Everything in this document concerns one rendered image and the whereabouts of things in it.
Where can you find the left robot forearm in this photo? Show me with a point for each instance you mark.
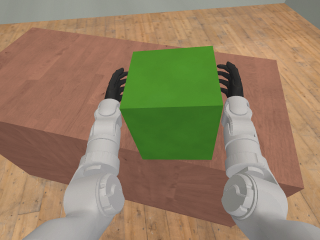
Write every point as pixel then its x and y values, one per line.
pixel 103 143

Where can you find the left robot hand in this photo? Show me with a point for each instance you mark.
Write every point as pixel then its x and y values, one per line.
pixel 114 90

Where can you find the left robot upper arm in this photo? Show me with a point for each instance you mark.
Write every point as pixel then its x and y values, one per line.
pixel 90 204

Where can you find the right robot upper arm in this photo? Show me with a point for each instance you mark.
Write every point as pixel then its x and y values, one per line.
pixel 259 208

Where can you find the right robot hand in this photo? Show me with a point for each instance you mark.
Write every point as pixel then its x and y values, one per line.
pixel 234 84

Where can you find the carton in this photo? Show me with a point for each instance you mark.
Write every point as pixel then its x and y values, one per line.
pixel 172 103

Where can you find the right robot forearm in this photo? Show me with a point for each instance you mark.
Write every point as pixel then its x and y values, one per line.
pixel 243 153

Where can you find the pedestal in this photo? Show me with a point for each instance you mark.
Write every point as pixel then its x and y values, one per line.
pixel 51 84

